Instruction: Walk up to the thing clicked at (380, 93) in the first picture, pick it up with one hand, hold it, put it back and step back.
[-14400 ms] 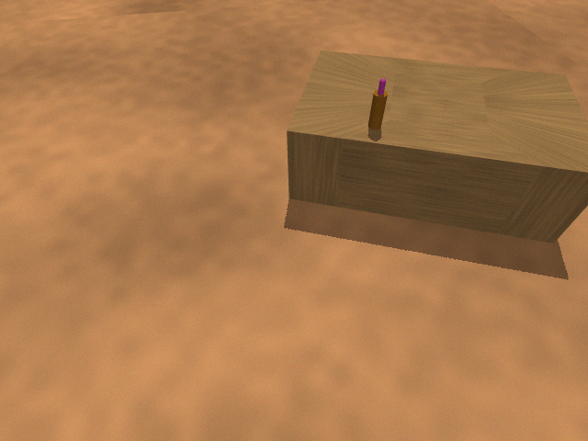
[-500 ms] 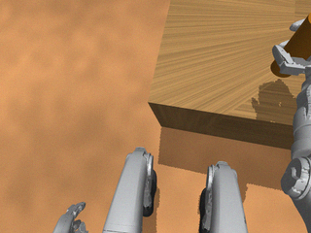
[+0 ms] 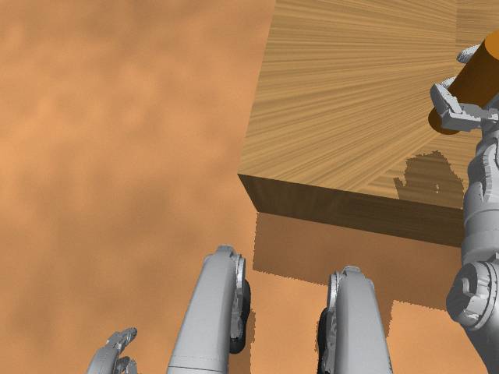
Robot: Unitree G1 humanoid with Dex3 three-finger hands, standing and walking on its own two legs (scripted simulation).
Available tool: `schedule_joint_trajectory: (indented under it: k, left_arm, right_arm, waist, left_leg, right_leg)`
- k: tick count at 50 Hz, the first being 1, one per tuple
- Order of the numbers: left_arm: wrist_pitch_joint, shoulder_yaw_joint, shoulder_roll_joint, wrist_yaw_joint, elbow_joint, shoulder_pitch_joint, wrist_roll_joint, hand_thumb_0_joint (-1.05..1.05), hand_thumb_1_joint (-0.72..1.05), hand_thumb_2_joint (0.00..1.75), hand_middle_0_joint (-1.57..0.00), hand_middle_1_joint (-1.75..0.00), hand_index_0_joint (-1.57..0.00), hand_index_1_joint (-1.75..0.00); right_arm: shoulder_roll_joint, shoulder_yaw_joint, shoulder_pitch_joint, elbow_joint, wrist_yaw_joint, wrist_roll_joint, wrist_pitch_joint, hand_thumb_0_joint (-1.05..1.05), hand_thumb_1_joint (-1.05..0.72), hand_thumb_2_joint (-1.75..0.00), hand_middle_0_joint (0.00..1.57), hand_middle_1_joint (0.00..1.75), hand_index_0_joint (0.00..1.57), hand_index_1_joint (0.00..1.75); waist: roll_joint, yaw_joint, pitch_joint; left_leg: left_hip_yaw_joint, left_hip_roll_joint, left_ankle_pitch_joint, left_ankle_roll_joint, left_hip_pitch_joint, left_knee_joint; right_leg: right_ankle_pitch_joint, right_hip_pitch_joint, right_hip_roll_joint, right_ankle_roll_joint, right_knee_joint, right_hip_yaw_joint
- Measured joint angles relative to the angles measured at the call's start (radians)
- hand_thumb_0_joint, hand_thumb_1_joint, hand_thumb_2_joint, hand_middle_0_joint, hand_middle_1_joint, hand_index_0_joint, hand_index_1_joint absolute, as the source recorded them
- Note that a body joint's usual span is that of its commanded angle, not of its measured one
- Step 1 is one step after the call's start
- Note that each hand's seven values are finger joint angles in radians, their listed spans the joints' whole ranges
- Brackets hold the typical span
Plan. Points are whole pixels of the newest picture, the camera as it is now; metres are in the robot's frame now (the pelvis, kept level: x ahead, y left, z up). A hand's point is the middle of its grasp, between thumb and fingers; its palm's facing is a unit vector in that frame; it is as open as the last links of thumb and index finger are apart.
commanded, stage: lift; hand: right
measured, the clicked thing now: (485, 74) +0.52 -0.23 +0.04
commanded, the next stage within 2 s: hold in 1.46 s
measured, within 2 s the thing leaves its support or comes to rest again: neither
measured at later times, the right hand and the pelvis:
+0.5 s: hand out of the picture +0.45 -0.21 +0.11, palm faces +0.24 +0.97 -0.03, open 7.7 cm; pelvis +0.02 +0.00 +0.09, yaw -1 degrees
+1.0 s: hand out of the picture +0.41 -0.18 +0.18, palm faces +0.22 +0.97 -0.02, open 7.7 cm; pelvis +0.04 +0.01 +0.15, yaw -1 degrees
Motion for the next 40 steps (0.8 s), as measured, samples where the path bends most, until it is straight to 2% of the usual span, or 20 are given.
schedule_joint_trajectory:
  k: [11,25,33,40]
  left_arm:
    - [-0.011,0.009,-0.015,0.011,0.013,-0.006,-0.011,0.00,0.92,0.88,-0.20,-0.31,-0.22,-0.30]
    - [-0.040,0.017,-0.032,0.028,0.026,0.002,-0.027,0.00,0.90,0.90,-0.20,-0.30,-0.21,-0.30]
    - [-0.059,0.017,-0.040,0.035,0.037,0.009,-0.024,0.00,0.88,0.91,-0.20,-0.29,-0.20,-0.30]
    - [-0.066,0.017,-0.043,0.036,0.038,0.008,-0.021,0.00,0.88,0.91,-0.19,-0.29,-0.19,-0.30]
  right_arm:
    - [0.062,0.043,0.112,-0.116,-0.036,0.015,0.025,0.03,0.07,-1.07,0.87,1.18,0.82,1.18]
    - [0.157,0.139,0.305,-0.265,-0.077,0.043,0.055,0.03,0.10,-1.10,0.87,1.20,0.82,1.19]
    - [0.194,0.189,0.382,-0.289,-0.092,0.048,0.048,0.03,0.11,-1.12,0.88,1.20,0.82,1.20]
    - [0.215,0.213,0.436,-0.304,-0.094,0.052,0.031,0.03,0.12,-1.13,0.88,1.20,0.83,1.20]
  waist:
    - [0.000,-0.024,0.002]
    - [0.005,-0.068,0.013]
    - [0.013,-0.088,0.029]
    - [0.015,-0.093,0.049]
  left_leg:
    - [0.001,-0.003,0.016,-0.002,0.131,-0.098]
    - [0.008,-0.010,0.064,0.001,0.414,-0.311]
    - [0.016,-0.014,0.099,0.005,0.589,-0.444]
    - [0.017,-0.018,0.125,0.006,0.697,-0.532]
  right_leg:
    - [0.020,0.131,-0.003,-0.001,-0.100,-0.008]
    - [0.077,0.412,-0.009,0.002,-0.321,-0.018]
    - [0.119,0.584,-0.011,0.007,-0.459,-0.019]
    - [0.149,0.693,-0.013,0.009,-0.550,-0.024]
